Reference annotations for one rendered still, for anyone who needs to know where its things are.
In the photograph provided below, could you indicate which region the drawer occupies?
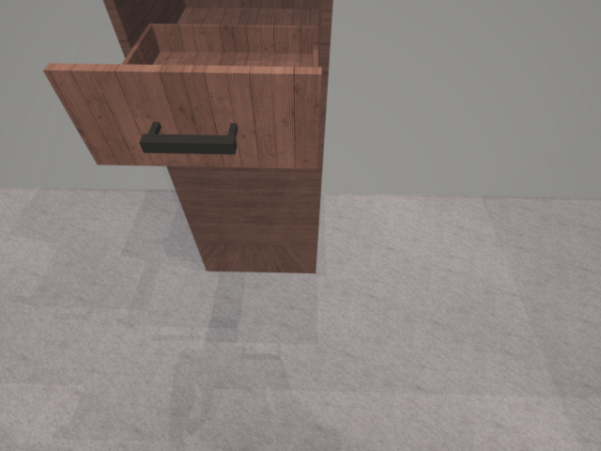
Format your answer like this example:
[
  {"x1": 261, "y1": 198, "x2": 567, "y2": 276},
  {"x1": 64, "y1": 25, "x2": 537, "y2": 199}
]
[{"x1": 43, "y1": 23, "x2": 322, "y2": 169}]

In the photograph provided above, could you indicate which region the handle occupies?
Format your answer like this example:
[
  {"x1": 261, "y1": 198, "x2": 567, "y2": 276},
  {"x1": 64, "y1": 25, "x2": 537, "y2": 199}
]
[{"x1": 139, "y1": 122, "x2": 238, "y2": 154}]

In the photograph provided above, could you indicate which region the cabinet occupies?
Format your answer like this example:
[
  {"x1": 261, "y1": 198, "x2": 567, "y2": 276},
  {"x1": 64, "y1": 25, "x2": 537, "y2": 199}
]
[{"x1": 103, "y1": 0, "x2": 333, "y2": 273}]

